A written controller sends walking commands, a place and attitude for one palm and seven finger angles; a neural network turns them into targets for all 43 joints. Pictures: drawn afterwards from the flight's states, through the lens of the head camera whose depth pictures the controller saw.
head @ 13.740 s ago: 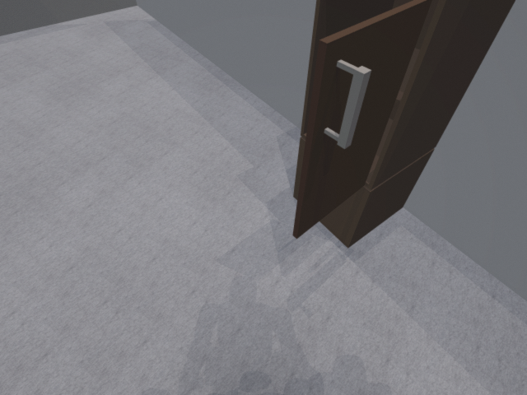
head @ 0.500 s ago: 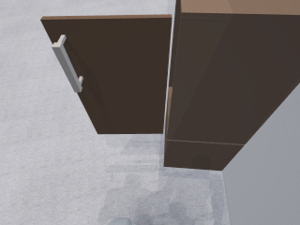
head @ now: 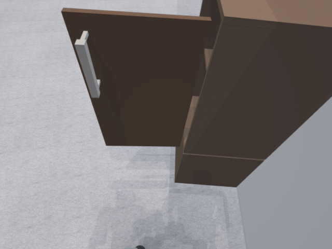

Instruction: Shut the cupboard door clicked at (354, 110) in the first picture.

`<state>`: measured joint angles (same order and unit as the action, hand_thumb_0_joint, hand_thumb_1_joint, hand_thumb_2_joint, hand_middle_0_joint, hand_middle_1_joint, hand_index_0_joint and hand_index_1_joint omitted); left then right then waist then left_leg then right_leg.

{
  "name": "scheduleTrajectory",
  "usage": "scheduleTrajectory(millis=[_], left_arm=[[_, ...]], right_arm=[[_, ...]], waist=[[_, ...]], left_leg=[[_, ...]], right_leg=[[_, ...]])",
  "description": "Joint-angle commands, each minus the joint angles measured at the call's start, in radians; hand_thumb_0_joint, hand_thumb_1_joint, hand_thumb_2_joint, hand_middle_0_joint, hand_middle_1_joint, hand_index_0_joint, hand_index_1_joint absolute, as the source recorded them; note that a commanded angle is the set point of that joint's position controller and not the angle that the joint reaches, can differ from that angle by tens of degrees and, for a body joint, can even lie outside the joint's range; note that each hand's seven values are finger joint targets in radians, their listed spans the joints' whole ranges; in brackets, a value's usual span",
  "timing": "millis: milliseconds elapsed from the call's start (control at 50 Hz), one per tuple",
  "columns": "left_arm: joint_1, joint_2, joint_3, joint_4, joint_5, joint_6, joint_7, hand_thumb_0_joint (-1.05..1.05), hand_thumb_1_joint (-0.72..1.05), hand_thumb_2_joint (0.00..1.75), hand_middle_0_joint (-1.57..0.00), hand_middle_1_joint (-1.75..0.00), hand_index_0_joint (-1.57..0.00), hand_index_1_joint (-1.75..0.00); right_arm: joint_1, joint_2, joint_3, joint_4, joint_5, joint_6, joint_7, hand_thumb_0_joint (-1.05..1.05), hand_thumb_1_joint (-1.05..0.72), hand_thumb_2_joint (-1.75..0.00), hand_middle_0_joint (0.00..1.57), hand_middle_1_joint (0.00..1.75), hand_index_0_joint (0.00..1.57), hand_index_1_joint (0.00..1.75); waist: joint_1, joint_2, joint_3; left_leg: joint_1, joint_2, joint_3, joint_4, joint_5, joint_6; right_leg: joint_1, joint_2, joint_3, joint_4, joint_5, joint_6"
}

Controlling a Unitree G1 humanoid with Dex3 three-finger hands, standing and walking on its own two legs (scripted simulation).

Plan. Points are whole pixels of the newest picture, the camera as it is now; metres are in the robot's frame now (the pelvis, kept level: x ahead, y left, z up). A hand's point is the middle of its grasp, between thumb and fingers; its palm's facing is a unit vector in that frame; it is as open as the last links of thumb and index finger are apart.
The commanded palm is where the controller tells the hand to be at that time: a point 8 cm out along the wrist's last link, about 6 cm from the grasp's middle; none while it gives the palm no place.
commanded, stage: come to a stop and stand still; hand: left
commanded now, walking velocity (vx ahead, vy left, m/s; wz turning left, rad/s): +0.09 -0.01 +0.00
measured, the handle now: (90, 66) +0.52 +0.25 +0.12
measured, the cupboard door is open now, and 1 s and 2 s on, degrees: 95 95 95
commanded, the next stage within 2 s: look again from close up in 0.60 s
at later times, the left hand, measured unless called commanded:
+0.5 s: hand out of the picture -0.02 +0.10 -0.18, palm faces +0.05 -0.99 -0.16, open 7.3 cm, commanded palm none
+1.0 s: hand out of the picture +0.00 +0.14 -0.19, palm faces +0.06 -0.98 -0.20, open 7.4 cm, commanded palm none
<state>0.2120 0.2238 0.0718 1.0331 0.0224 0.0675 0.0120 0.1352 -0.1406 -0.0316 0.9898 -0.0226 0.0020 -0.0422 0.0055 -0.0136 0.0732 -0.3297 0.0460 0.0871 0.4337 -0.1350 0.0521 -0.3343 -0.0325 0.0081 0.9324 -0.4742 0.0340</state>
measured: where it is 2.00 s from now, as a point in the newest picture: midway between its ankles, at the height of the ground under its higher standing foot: outside the picture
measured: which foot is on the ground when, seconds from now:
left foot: down 0.00-1.00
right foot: up 0.00-0.14, down 0.16-1.00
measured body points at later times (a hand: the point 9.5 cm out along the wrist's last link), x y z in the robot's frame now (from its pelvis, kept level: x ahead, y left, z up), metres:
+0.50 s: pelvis -0.01 -0.06 -0.01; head +0.00 -0.06 +0.44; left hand -0.02 +0.15 -0.17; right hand -0.05 -0.27 -0.17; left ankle +0.03 +0.09 -0.74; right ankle -0.07 -0.17 -0.74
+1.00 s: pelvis +0.00 -0.03 -0.02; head +0.00 -0.02 +0.43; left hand +0.00 +0.19 -0.17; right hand +0.04 -0.26 -0.17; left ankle +0.03 +0.08 -0.74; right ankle -0.07 -0.17 -0.74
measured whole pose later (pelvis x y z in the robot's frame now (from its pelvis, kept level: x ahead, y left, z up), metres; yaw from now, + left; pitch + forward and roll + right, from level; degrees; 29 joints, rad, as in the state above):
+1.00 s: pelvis +0.00 -0.03 -0.02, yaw +1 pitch -2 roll -1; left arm 0.32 0.14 0.01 1.06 0.02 -0.01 0.05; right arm 0.25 -0.17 -0.01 1.04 -0.01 -0.02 -0.03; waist 0.00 0.01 0.01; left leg -0.30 0.01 0.03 0.61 -0.28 0.02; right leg -0.10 -0.04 -0.04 0.53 -0.40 0.03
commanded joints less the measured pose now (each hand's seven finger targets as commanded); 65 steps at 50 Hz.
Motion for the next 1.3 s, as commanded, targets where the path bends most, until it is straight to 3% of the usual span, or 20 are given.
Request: scheduleTrajectory(millis=[0,80,100,160,180,200,260,300,380,540,660,680,700,740,800,820,840,920,1080,1280], left_arm=[[0.032,0.005,-0.012,-0.054,-0.001,-0.022,-0.006,0.00,0.90,0.90,-0.20,-0.30,-0.20,-0.30],[0.132,0.004,-0.014,-0.012,-0.006,-0.032,-0.002,0.00,0.90,0.90,-0.20,-0.30,-0.20,-0.30],[0.160,0.018,-0.014,0.000,-0.005,-0.035,0.002,0.00,0.90,0.90,-0.20,-0.30,-0.20,-0.30],[0.088,0.133,-0.010,-0.015,0.001,-0.052,0.015,0.00,0.90,0.90,-0.20,-0.30,-0.20,-0.30],[0.029,0.131,-0.020,-0.036,0.003,-0.051,0.015,0.00,0.90,0.90,-0.20,-0.30,-0.20,-0.30],[0.012,0.090,-0.026,-0.026,-0.002,-0.069,0.018,0.00,0.90,0.90,-0.20,-0.30,-0.20,-0.30],[0.014,0.045,-0.047,0.008,-0.014,-0.085,0.019,0.00,0.90,0.90,-0.20,-0.30,-0.20,-0.30],[0.059,0.022,-0.055,0.036,-0.022,-0.090,0.021,0.00,0.90,0.90,-0.20,-0.30,-0.20,-0.30],[0.108,0.014,-0.054,0.074,-0.023,-0.080,0.024,0.00,0.90,0.90,-0.20,-0.30,-0.20,-0.30],[0.136,-0.010,-0.050,0.096,-0.021,-0.079,0.026,0.00,0.90,0.90,-0.20,-0.30,-0.20,-0.30],[0.177,-0.036,-0.050,0.108,-0.018,-0.086,0.030,0.00,0.90,0.90,-0.20,-0.30,-0.20,-0.30],[0.263,0.009,-0.052,0.108,0.004,-0.122,0.065,0.00,0.90,0.90,-0.20,-0.30,-0.20,-0.30],[0.205,0.035,-0.048,0.059,0.006,-0.133,0.061,0.00,0.90,0.90,-0.20,-0.30,-0.20,-0.30],[0.177,0.035,-0.041,0.044,0.002,-0.140,0.056,0.00,0.90,0.90,-0.20,-0.30,-0.20,-0.30],[0.214,-0.013,-0.046,0.030,-0.007,-0.124,0.060,0.00,0.90,0.90,-0.20,-0.30,-0.20,-0.30],[0.226,-0.029,-0.054,0.030,-0.006,-0.113,0.057,0.00,0.90,0.90,-0.20,-0.30,-0.20,-0.30],[0.231,-0.019,-0.053,0.028,-0.006,-0.109,0.055,0.00,0.90,0.90,-0.20,-0.30,-0.20,-0.30],[0.203,0.004,-0.053,0.007,-0.002,-0.088,0.046,0.00,0.90,0.90,-0.20,-0.30,-0.20,-0.30],[0.181,0.058,-0.051,-0.029,-0.002,-0.075,0.031,0.00,0.90,0.90,-0.20,-0.30,-0.20,-0.30],[0.164,0.104,-0.050,-0.027,-0.003,-0.083,0.022,0.00,0.90,0.90,-0.20,-0.30,-0.20,-0.30]], right_arm=[[0.140,-0.223,-0.061,0.009,-0.009,0.007,-0.006,0.00,-0.90,-0.90,0.20,0.30,0.20,0.30],[0.111,-0.217,-0.062,0.020,-0.002,0.013,0.006,0.00,-0.90,-0.90,0.20,0.30,0.20,0.30],[0.109,-0.194,-0.060,0.023,0.002,0.016,0.009,0.00,-0.90,-0.90,0.20,0.30,0.20,0.30],[0.085,-0.084,-0.027,0.011,0.005,0.024,0.028,0.00,-0.90,-0.90,0.20,0.30,0.20,0.30],[0.088,-0.090,-0.028,0.012,0.001,0.026,0.037,0.00,-0.90,-0.90,0.20,0.30,0.20,0.30],[0.093,-0.081,-0.026,0.033,-0.007,0.026,0.036,0.00,-0.90,-0.90,0.20,0.30,0.20,0.30],[0.183,-0.078,-0.015,0.094,0.000,0.014,0.027,0.00,-0.90,-0.90,0.20,0.30,0.20,0.30],[0.215,-0.090,-0.007,0.129,0.005,-0.001,0.018,0.00,-0.90,-0.90,0.20,0.30,0.20,0.30],[0.210,-0.080,0.001,0.156,0.008,-0.002,0.006,0.00,-0.90,-0.90,0.20,0.30,0.20,0.30],[0.232,-0.059,-0.001,0.168,0.010,0.002,0.001,0.00,-0.90,-0.90,0.20,0.30,0.20,0.30],[0.216,-0.054,-0.003,0.166,0.010,-0.006,-0.003,0.00,-0.90,-0.90,0.20,0.30,0.20,0.30],[0.064,-0.075,0.007,0.069,0.024,-0.031,0.013,0.00,-0.90,-0.90,0.20,0.30,0.20,0.30],[0.142,-0.025,0.010,0.030,0.015,-0.027,0.021,0.00,-0.90,-0.90,0.20,0.30,0.20,0.30],[0.192,-0.020,0.013,0.048,0.009,-0.029,0.018,0.00,-0.90,-0.90,0.20,0.30,0.20,0.30],[0.251,-0.089,0.010,0.049,0.011,-0.046,0.009,0.00,-0.90,-0.90,0.20,0.30,0.20,0.30],[0.228,-0.097,0.010,0.046,0.014,-0.046,0.006,0.00,-0.90,-0.90,0.20,0.30,0.20,0.30],[0.204,-0.089,0.013,0.039,0.014,-0.044,0.003,0.00,-0.90,-0.90,0.20,0.30,0.20,0.30],[0.176,-0.112,0.012,0.010,0.012,-0.030,0.008,0.00,-0.90,-0.90,0.20,0.30,0.20,0.30],[0.126,-0.165,0.006,-0.016,0.007,-0.027,0.018,0.00,-0.90,-0.90,0.20,0.30,0.20,0.30],[0.106,-0.194,0.007,-0.004,0.013,-0.033,0.021,0.00,-0.90,-0.90,0.20,0.30,0.20,0.30]], waist=[[-0.056,0.168,-0.156],[-0.007,0.177,-0.137],[0.004,0.137,-0.125],[-0.005,-0.159,0.000],[-0.020,-0.118,0.011],[-0.016,-0.227,0.048],[-0.048,-0.166,0.045],[-0.039,-0.040,0.012],[-0.018,0.058,0.053],[-0.018,-0.023,0.038],[-0.011,-0.005,0.016],[0.049,-0.050,0.014],[-0.037,-0.068,-0.028],[-0.040,0.012,-0.121],[-0.026,-0.048,-0.162],[-0.015,0.028,-0.129],[-0.005,0.082,-0.078],[-0.008,0.005,0.021],[0.010,0.065,-0.001],[0.007,0.012,-0.048]], left_leg=[[0.219,0.246,-0.284,-0.177,-0.043,0.092],[0.099,0.175,-0.222,-0.173,-0.168,0.031],[0.047,0.132,-0.193,-0.157,-0.217,-0.004],[-0.029,-0.013,-0.052,0.077,-0.235,-0.085],[0.017,-0.024,-0.060,0.150,-0.237,-0.079],[-0.009,-0.004,-0.075,0.166,-0.186,-0.071],[0.093,0.007,-0.082,0.075,-0.015,-0.074],[0.179,0.038,-0.123,0.013,0.143,-0.065],[0.143,0.051,-0.126,-0.015,0.111,-0.066],[0.132,0.044,-0.119,-0.023,0.038,-0.062],[0.159,0.049,-0.117,-0.009,0.113,-0.057],[0.076,0.030,-0.074,0.241,0.088,-0.070],[-0.009,-0.001,-0.086,0.235,-0.171,-0.047],[0.042,-0.007,-0.050,0.142,-0.102,-0.035],[0.138,0.061,-0.127,0.136,0.333,0.007],[0.147,0.068,-0.136,0.136,0.362,0.009],[0.120,0.063,-0.136,0.124,0.338,0.010],[0.048,0.049,-0.151,0.056,0.103,0.002],[0.027,0.057,-0.208,-0.077,-0.133,0.010],[0.100,0.050,-0.172,-0.057,-0.020,0.002]], right_leg=[[-0.005,0.004,-0.034,-0.191,-0.034,-0.003],[0.188,0.036,-0.101,-0.490,0.144,-0.026],[0.255,0.024,-0.090,-0.581,0.189,-0.035],[0.067,-0.269,0.208,-0.805,-0.126,-0.161],[-0.009,-0.266,0.187,-0.799,-0.130,-0.170],[0.002,-0.215,0.158,-0.778,0.014,-0.164],[0.031,-0.158,0.048,-0.675,0.263,-0.125],[0.037,-0.103,0.017,-0.617,0.279,-0.080],[0.089,-0.088,0.021,-0.638,0.254,-0.070],[0.133,-0.081,0.012,-0.664,0.188,-0.072],[0.151,-0.083,0.007,-0.628,0.328,-0.069],[0.121,-0.140,0.131,-0.635,0.918,-0.015],[0.214,-0.178,0.079,-0.544,1.037,-0.058],[0.296,-0.160,0.033,-0.461,1.099,-0.105],[0.228,-0.063,-0.024,-0.407,0.722,-0.073],[0.190,-0.055,-0.022,-0.432,0.573,-0.067],[0.169,-0.052,-0.014,-0.457,0.497,-0.067],[0.115,-0.040,-0.004,-0.491,0.287,-0.068],[0.125,-0.033,-0.015,-0.494,0.136,-0.060],[0.137,-0.062,0.005,-0.540,0.212,-0.055]])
